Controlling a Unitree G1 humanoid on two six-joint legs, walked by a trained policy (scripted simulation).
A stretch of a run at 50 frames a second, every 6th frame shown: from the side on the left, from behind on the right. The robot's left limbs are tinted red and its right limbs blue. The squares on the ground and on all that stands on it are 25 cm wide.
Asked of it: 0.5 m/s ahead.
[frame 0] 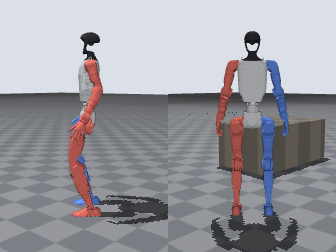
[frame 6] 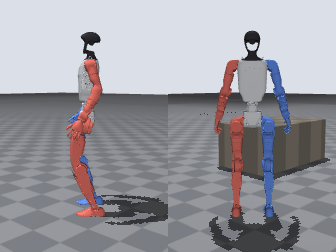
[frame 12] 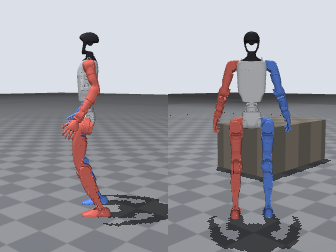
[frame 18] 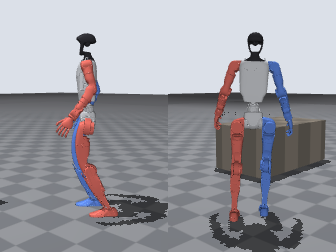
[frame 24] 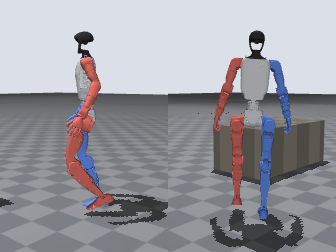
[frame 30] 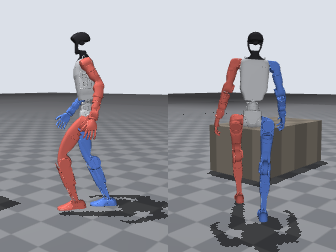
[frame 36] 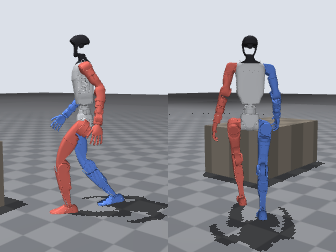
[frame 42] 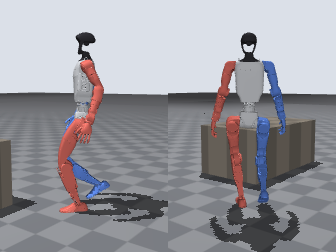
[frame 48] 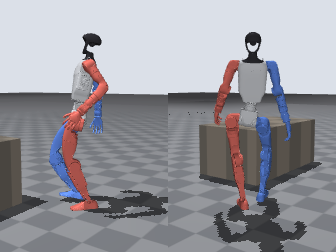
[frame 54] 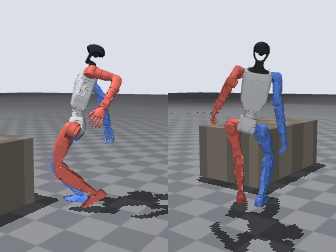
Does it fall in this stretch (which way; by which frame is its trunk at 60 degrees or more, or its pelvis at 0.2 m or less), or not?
no
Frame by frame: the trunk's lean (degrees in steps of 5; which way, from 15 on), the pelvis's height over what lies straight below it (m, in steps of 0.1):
0: 0, 0.8
6: 5, 0.8
12: 5, 0.8
18: 0, 0.8
24: 5, 0.8
30: 5, 0.8
36: 5, 0.7
42: 5, 0.7
48: 15 backward, 0.7
54: 20 backward and to its right, 0.7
